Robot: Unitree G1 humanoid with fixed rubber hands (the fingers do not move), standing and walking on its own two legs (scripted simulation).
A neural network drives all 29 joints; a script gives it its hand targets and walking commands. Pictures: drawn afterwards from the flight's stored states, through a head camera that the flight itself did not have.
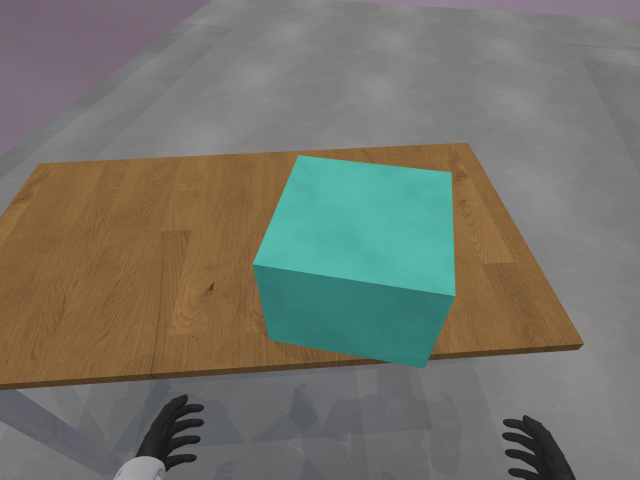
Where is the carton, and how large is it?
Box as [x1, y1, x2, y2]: [253, 155, 454, 368]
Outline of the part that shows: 298,155 253,262 254,272 269,339 424,368 454,298 451,173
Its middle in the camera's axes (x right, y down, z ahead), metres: +0.06 +0.02 +0.62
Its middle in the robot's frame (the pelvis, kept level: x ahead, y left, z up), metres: +0.45 -0.02 +0.00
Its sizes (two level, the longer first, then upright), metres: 0.247 0.238 0.193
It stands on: a table, 0.69 m high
